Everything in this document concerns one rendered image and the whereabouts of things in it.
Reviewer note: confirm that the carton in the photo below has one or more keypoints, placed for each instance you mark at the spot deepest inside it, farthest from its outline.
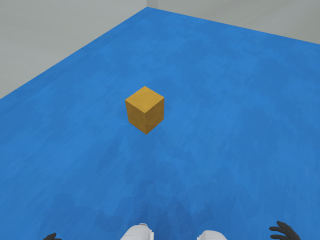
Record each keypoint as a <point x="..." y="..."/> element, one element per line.
<point x="145" y="109"/>

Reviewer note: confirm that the left robot thigh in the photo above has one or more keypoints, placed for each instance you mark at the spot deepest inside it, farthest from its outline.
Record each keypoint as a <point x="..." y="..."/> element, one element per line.
<point x="138" y="232"/>

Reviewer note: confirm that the robot thigh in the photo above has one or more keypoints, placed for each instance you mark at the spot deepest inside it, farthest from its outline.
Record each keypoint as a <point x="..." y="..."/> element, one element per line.
<point x="138" y="232"/>
<point x="211" y="235"/>

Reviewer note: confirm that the robot right hand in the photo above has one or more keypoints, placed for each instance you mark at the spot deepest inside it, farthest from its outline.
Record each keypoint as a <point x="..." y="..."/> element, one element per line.
<point x="285" y="229"/>

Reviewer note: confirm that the right robot thigh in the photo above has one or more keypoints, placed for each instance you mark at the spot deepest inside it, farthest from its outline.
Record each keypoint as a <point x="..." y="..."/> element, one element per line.
<point x="211" y="235"/>

